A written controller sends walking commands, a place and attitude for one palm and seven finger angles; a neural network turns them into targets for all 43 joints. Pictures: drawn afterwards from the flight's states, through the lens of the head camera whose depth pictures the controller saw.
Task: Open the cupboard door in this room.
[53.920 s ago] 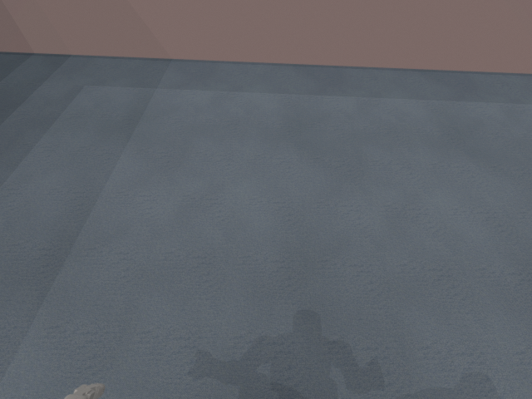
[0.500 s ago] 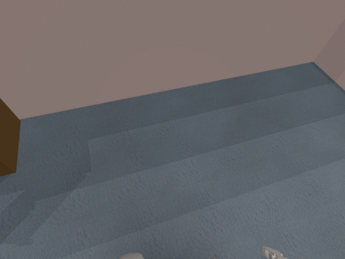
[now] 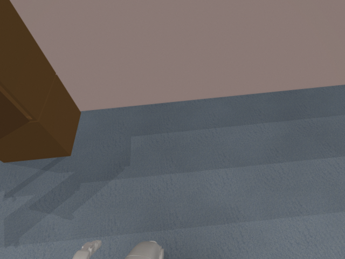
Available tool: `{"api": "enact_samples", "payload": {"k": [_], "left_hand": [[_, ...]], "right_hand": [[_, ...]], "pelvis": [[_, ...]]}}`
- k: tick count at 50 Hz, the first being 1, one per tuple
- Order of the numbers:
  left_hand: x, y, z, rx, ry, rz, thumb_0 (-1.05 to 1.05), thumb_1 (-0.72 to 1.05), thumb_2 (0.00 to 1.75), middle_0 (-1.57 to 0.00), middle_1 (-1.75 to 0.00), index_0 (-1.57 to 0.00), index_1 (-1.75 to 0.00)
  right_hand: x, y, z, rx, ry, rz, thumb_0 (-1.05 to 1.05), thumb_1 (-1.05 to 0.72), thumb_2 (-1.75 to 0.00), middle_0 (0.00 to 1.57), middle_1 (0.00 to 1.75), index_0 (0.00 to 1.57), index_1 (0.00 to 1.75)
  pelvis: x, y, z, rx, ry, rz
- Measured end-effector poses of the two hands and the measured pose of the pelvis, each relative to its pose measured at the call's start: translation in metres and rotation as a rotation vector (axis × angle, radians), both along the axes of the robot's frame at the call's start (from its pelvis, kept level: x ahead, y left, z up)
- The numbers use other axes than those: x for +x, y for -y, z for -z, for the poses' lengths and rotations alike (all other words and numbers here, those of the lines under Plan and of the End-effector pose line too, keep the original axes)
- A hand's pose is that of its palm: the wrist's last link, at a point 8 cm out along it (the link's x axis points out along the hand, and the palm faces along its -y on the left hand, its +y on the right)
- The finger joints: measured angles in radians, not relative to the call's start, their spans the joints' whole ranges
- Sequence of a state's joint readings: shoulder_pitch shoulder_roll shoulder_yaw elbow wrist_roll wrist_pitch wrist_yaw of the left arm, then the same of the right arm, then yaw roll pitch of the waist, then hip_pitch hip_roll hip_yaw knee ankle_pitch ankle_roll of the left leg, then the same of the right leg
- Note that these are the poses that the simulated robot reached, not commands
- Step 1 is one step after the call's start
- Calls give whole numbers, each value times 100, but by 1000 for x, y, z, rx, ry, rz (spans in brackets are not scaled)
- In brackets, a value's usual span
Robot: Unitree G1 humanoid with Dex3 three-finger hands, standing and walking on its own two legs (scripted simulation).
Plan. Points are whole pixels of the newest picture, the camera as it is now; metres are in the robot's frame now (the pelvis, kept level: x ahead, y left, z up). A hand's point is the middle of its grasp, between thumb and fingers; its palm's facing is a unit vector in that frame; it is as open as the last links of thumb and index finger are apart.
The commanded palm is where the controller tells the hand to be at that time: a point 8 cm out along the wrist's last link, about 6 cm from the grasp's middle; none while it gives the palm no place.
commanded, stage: turn to face it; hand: left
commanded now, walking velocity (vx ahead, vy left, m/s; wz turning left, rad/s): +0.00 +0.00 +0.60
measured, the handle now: out of the picture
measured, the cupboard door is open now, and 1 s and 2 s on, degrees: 40 40 40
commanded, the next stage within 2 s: take the last steps up to it in 1.10 s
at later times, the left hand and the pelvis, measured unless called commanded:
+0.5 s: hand out of the picture +0.00 +0.26 -0.17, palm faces +0.35 -0.90 -0.27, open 7.4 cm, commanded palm none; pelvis +0.01 +0.02 +0.00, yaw +18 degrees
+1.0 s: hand out of the picture -0.03 +0.18 -0.16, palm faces +0.59 -0.77 -0.24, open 7.3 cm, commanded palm none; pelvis +0.04 -0.01 +0.00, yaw +36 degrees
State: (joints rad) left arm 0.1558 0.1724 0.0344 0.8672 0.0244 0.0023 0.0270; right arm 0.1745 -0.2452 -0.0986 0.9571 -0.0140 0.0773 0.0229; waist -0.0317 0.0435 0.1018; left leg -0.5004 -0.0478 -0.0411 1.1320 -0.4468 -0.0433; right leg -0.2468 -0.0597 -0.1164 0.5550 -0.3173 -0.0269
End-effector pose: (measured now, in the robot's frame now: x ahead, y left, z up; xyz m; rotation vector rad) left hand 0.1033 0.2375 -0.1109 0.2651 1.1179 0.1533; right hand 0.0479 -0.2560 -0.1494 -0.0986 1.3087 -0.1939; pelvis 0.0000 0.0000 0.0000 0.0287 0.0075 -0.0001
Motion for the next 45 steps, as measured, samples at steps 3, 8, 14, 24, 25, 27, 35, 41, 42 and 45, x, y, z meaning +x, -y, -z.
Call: {"api": "enact_samples", "payload": {"k": [3,8,14,24,25,27,35,41,42,45], "left_hand": [[-20,5,0,-13,-34,-51,0,90,90,-21,-30,-20,-30],[-55,1,7,-35,-69,-159,0,91,90,-21,-30,-20,-30],[-110,-26,29,-52,-139,-292,0,91,90,-21,-30,-21,-30],[-126,-59,27,-40,-137,-418,1,91,90,-20,-30,-20,-30],[-122,-59,24,-37,-120,-421,1,91,90,-20,-30,-20,-30],[-113,-57,19,-32,-90,-426,1,91,90,-20,-30,-20,-30],[-86,-30,9,11,20,-453,0,91,90,-20,-30,-20,-30],[-107,2,2,-12,-12,-528,0,90,90,-21,-30,-20,-30],[-112,6,3,-21,-22,-543,0,90,90,-21,-30,-20,-30],[-126,16,6,-49,-44,-592,0,90,90,-21,-30,-20,-30]], "right_hand": [[14,2,-6,6,0,-43,0,-91,-90,20,30,19,30],[49,-6,-13,-2,8,-150,0,-91,-90,20,30,19,30],[110,-38,-18,-37,100,-298,0,-91,-90,20,30,19,30],[140,-69,-30,-76,162,-433,0,-90,-90,20,30,20,30],[140,-70,-29,-71,154,-440,0,-90,-90,20,30,20,30],[138,-69,-27,-60,136,-451,0,-90,-90,20,30,20,30],[143,-49,1,-4,63,-470,0,-90,-90,20,30,20,30],[161,-46,-3,6,23,-526,0,-91,-90,20,30,20,30],[164,-48,-5,6,21,-538,0,-91,-90,20,30,19,30],[173,-56,-11,1,14,-583,0,-91,-90,20,30,19,30]], "pelvis": [[2,5,-5,13,-1,-46],[5,6,-6,22,-1,-126],[7,-11,5,7,-1,-211],[9,-24,3,-27,-8,-311],[10,-23,2,-28,-8,-320],[13,-20,0,-29,-8,-340],[27,8,10,-19,-6,-430],[33,16,0,0,7,-518],[34,16,-2,3,5,-533],[37,16,-5,11,-1,-575]]}}
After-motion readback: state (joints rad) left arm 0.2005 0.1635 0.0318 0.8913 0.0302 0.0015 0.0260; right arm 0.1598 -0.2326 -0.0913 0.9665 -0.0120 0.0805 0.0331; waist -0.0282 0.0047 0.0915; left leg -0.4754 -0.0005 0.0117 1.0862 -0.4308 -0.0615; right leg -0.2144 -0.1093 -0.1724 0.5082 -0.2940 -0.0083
